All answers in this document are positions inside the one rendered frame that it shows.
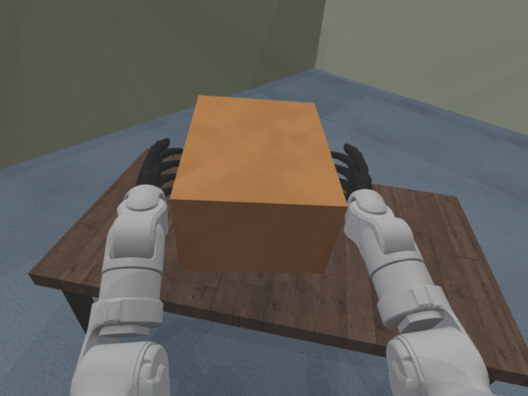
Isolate right robot hand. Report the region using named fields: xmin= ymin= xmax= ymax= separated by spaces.
xmin=330 ymin=144 xmax=373 ymax=202

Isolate carton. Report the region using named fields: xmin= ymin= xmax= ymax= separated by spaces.
xmin=169 ymin=95 xmax=348 ymax=274

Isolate right robot upper arm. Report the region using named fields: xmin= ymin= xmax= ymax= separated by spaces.
xmin=386 ymin=327 xmax=497 ymax=396

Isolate robot left forearm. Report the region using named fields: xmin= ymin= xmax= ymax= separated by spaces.
xmin=70 ymin=185 xmax=168 ymax=396

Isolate left robot hand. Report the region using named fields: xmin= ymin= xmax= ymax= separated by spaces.
xmin=135 ymin=138 xmax=183 ymax=196

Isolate left robot upper arm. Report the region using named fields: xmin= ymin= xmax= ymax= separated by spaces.
xmin=72 ymin=341 xmax=170 ymax=396

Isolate table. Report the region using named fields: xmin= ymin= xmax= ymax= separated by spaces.
xmin=28 ymin=148 xmax=528 ymax=387

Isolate robot right forearm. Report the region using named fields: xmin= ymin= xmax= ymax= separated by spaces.
xmin=343 ymin=189 xmax=490 ymax=389

